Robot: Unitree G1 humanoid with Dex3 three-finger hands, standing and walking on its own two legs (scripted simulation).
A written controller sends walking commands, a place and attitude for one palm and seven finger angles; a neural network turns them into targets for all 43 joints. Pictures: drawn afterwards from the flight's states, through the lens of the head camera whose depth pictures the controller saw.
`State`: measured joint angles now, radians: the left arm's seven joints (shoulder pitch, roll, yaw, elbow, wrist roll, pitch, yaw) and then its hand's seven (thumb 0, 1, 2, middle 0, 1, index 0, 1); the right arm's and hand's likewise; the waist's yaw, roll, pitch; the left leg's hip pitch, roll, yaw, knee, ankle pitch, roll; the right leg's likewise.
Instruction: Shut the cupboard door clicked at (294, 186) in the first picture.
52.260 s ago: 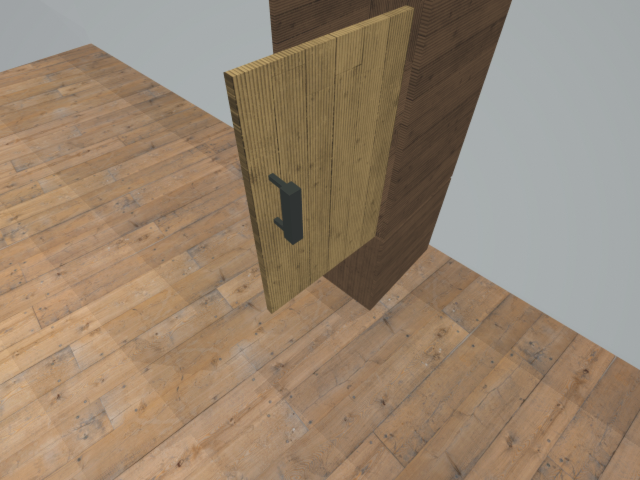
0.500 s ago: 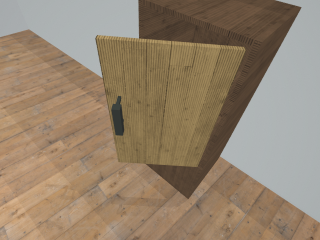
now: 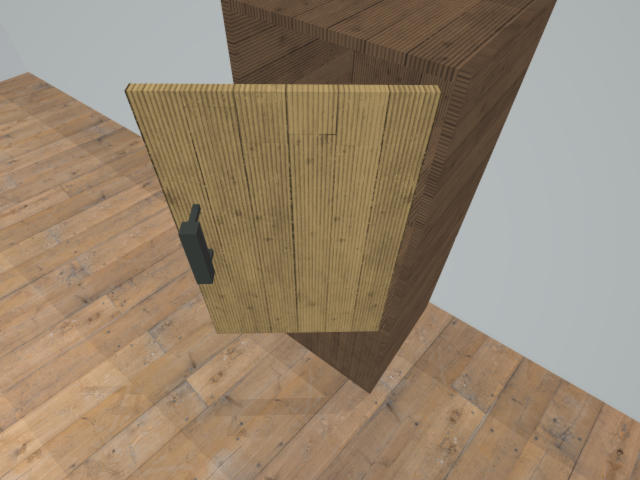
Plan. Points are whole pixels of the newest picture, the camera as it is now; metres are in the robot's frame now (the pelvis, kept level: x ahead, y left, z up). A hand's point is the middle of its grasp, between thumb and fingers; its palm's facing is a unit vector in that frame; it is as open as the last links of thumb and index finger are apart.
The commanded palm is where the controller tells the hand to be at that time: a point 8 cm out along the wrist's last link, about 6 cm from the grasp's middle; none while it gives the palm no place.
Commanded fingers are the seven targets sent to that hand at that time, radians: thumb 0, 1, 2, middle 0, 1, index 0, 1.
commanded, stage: come to a stop and stand still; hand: left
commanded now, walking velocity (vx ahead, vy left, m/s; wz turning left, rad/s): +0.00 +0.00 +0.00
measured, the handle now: (200, 244) +0.45 +0.21 +0.01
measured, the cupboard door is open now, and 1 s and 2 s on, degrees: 38 38 38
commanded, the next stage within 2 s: look again from close up in 0.60 s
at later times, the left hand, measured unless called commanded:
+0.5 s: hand out of the picture -0.02 +0.18 -0.18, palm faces +0.04 -0.98 -0.18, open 7.4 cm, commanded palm none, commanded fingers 0.00 0.90 0.90 -0.20 -0.30 -0.20 -0.30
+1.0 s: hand out of the picture -0.02 +0.18 -0.18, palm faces +0.04 -0.99 -0.16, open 7.4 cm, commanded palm none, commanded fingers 0.00 0.90 0.90 -0.20 -0.30 -0.20 -0.30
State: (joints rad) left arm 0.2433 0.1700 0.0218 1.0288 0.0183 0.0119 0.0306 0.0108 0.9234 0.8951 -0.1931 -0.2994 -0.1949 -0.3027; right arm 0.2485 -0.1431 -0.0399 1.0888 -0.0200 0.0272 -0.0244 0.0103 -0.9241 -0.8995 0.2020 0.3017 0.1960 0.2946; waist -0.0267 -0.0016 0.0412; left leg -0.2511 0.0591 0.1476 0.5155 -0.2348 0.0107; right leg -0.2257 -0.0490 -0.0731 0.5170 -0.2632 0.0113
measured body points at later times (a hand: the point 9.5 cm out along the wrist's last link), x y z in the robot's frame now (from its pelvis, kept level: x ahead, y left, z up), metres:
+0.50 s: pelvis -0.01 +0.01 +0.00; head -0.03 +0.01 +0.45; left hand -0.02 +0.23 -0.16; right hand +0.00 -0.21 -0.16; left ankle +0.03 +0.11 -0.74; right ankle +0.01 -0.13 -0.74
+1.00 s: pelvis -0.01 +0.02 +0.00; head -0.01 +0.03 +0.45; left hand -0.03 +0.23 -0.16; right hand +0.00 -0.21 -0.15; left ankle +0.03 +0.11 -0.74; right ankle +0.01 -0.13 -0.74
